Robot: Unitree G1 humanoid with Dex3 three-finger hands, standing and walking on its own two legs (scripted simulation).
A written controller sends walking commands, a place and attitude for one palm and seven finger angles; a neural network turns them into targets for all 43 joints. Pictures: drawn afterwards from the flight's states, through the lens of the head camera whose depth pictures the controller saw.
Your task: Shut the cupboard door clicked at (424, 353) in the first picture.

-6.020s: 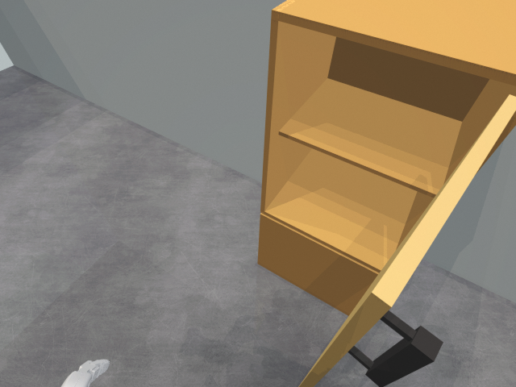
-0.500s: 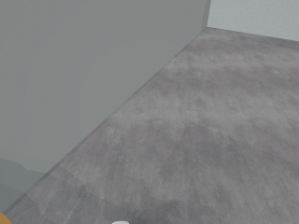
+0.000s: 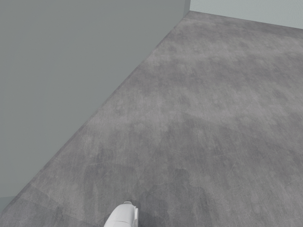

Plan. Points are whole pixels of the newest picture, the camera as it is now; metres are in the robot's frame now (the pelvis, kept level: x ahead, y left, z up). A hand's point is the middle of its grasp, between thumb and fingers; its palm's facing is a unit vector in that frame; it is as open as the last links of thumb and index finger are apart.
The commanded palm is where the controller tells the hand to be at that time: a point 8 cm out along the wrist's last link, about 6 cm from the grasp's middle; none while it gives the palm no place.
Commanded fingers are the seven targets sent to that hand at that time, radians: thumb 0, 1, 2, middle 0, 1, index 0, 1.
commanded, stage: walk to a spot facing it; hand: left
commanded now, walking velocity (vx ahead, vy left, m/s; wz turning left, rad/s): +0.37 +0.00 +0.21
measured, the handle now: out of the picture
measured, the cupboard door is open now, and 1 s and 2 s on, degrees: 100 100 100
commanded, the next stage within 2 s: turn to face it in 0.66 s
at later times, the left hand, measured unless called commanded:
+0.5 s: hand (98, 163) +0.35 +0.25 -0.18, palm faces +0.11 -0.99 -0.10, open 7.4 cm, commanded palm none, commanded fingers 0.00 0.90 0.90 -0.20 -0.30 -0.20 -0.30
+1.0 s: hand (97, 125) +0.53 +0.31 -0.18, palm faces +0.05 -0.98 -0.19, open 7.3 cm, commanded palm none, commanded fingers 0.00 0.90 0.90 -0.20 -0.30 -0.20 -0.30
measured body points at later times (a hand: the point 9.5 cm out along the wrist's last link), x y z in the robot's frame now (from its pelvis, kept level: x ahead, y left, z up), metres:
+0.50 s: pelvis +0.27 +0.08 +0.00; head +0.29 +0.12 +0.45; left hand +0.34 +0.30 -0.16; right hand +0.26 -0.15 -0.13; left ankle +0.20 +0.07 -0.74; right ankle +0.35 -0.10 -0.64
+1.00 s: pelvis +0.52 +0.13 +0.00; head +0.54 +0.14 +0.44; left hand +0.53 +0.36 -0.16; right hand +0.55 -0.10 -0.15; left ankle +0.63 +0.28 -0.70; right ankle +0.45 +0.04 -0.74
